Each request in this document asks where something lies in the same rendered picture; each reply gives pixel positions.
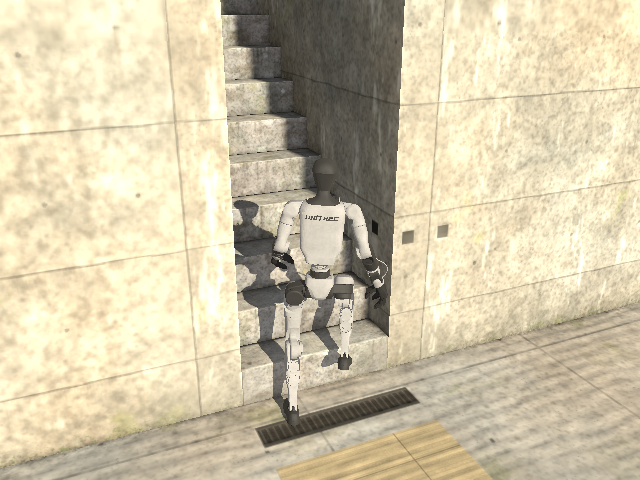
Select stairs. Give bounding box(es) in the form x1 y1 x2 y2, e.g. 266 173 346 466
220 0 388 405

